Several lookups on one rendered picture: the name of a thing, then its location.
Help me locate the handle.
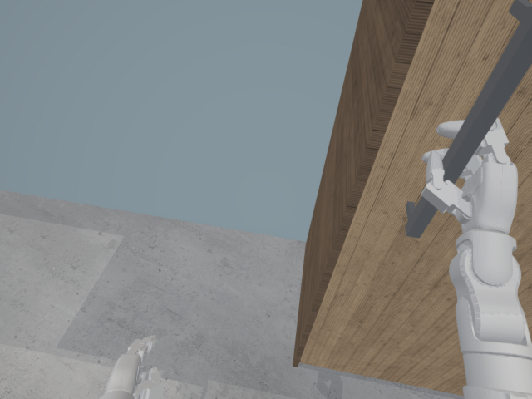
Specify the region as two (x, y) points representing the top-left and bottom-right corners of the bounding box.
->
(405, 0), (532, 238)

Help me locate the right robot hand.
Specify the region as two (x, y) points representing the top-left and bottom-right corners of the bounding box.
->
(421, 118), (518, 234)

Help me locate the right robot forearm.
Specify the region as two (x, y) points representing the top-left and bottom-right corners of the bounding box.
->
(449, 229), (532, 399)

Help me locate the wardrobe door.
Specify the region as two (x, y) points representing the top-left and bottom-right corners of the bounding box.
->
(300, 0), (532, 396)

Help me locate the left robot hand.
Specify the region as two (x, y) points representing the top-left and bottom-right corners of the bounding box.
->
(104, 335), (165, 399)

